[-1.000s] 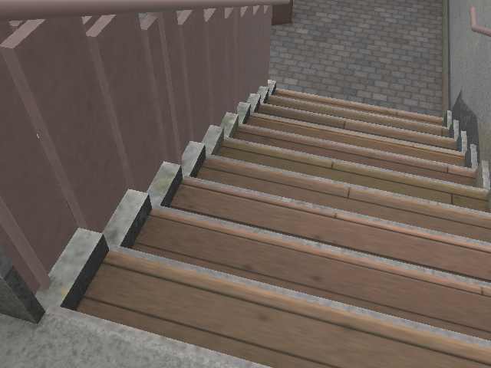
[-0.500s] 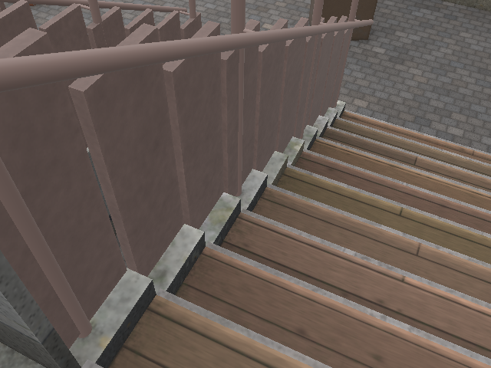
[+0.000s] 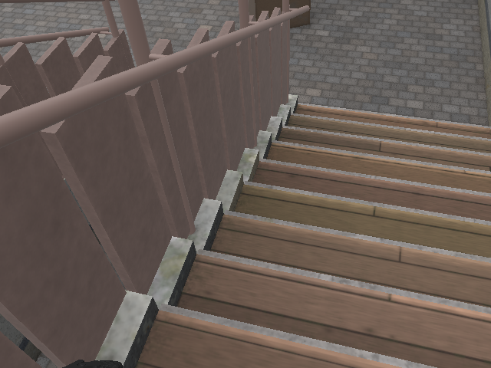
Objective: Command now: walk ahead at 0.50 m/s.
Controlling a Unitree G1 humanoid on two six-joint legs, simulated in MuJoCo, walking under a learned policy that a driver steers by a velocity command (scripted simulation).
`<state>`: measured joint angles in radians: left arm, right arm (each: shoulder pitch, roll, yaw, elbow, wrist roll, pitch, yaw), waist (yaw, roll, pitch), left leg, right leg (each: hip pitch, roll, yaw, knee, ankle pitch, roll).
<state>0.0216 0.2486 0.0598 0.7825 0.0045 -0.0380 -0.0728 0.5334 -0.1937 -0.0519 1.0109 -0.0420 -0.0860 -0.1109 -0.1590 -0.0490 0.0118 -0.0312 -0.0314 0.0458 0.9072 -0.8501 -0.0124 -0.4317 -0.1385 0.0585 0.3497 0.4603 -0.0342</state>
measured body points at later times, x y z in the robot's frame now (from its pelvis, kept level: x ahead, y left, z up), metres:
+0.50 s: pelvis +0.26 -0.02 -0.08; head +0.24 +0.00 +0.37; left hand +0.21 +0.22 -0.24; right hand +0.37 -0.25 -0.21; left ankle +0.29 +0.08 -0.80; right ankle +0.13 -0.13 -0.77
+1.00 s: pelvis +0.50 -0.08 -0.21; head +0.51 -0.08 +0.24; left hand +0.67 +0.13 -0.34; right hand +0.33 -0.25 -0.36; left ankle +0.34 +0.09 -0.71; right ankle +0.49 -0.16 -0.95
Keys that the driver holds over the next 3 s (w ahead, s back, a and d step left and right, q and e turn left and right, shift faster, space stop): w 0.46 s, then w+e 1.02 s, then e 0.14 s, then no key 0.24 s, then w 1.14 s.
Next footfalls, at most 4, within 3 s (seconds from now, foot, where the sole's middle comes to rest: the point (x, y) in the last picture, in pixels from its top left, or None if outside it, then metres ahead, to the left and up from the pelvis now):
0.02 right None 0.16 -0.13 -0.83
0.46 left None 0.33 0.09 -0.83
0.92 right None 0.53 -0.18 -0.99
1.34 left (248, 299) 0.87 -0.05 -1.15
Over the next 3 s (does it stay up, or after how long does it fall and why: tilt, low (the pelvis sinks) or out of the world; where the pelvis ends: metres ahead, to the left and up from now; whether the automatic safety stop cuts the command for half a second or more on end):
stays up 1.13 -0.48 -0.58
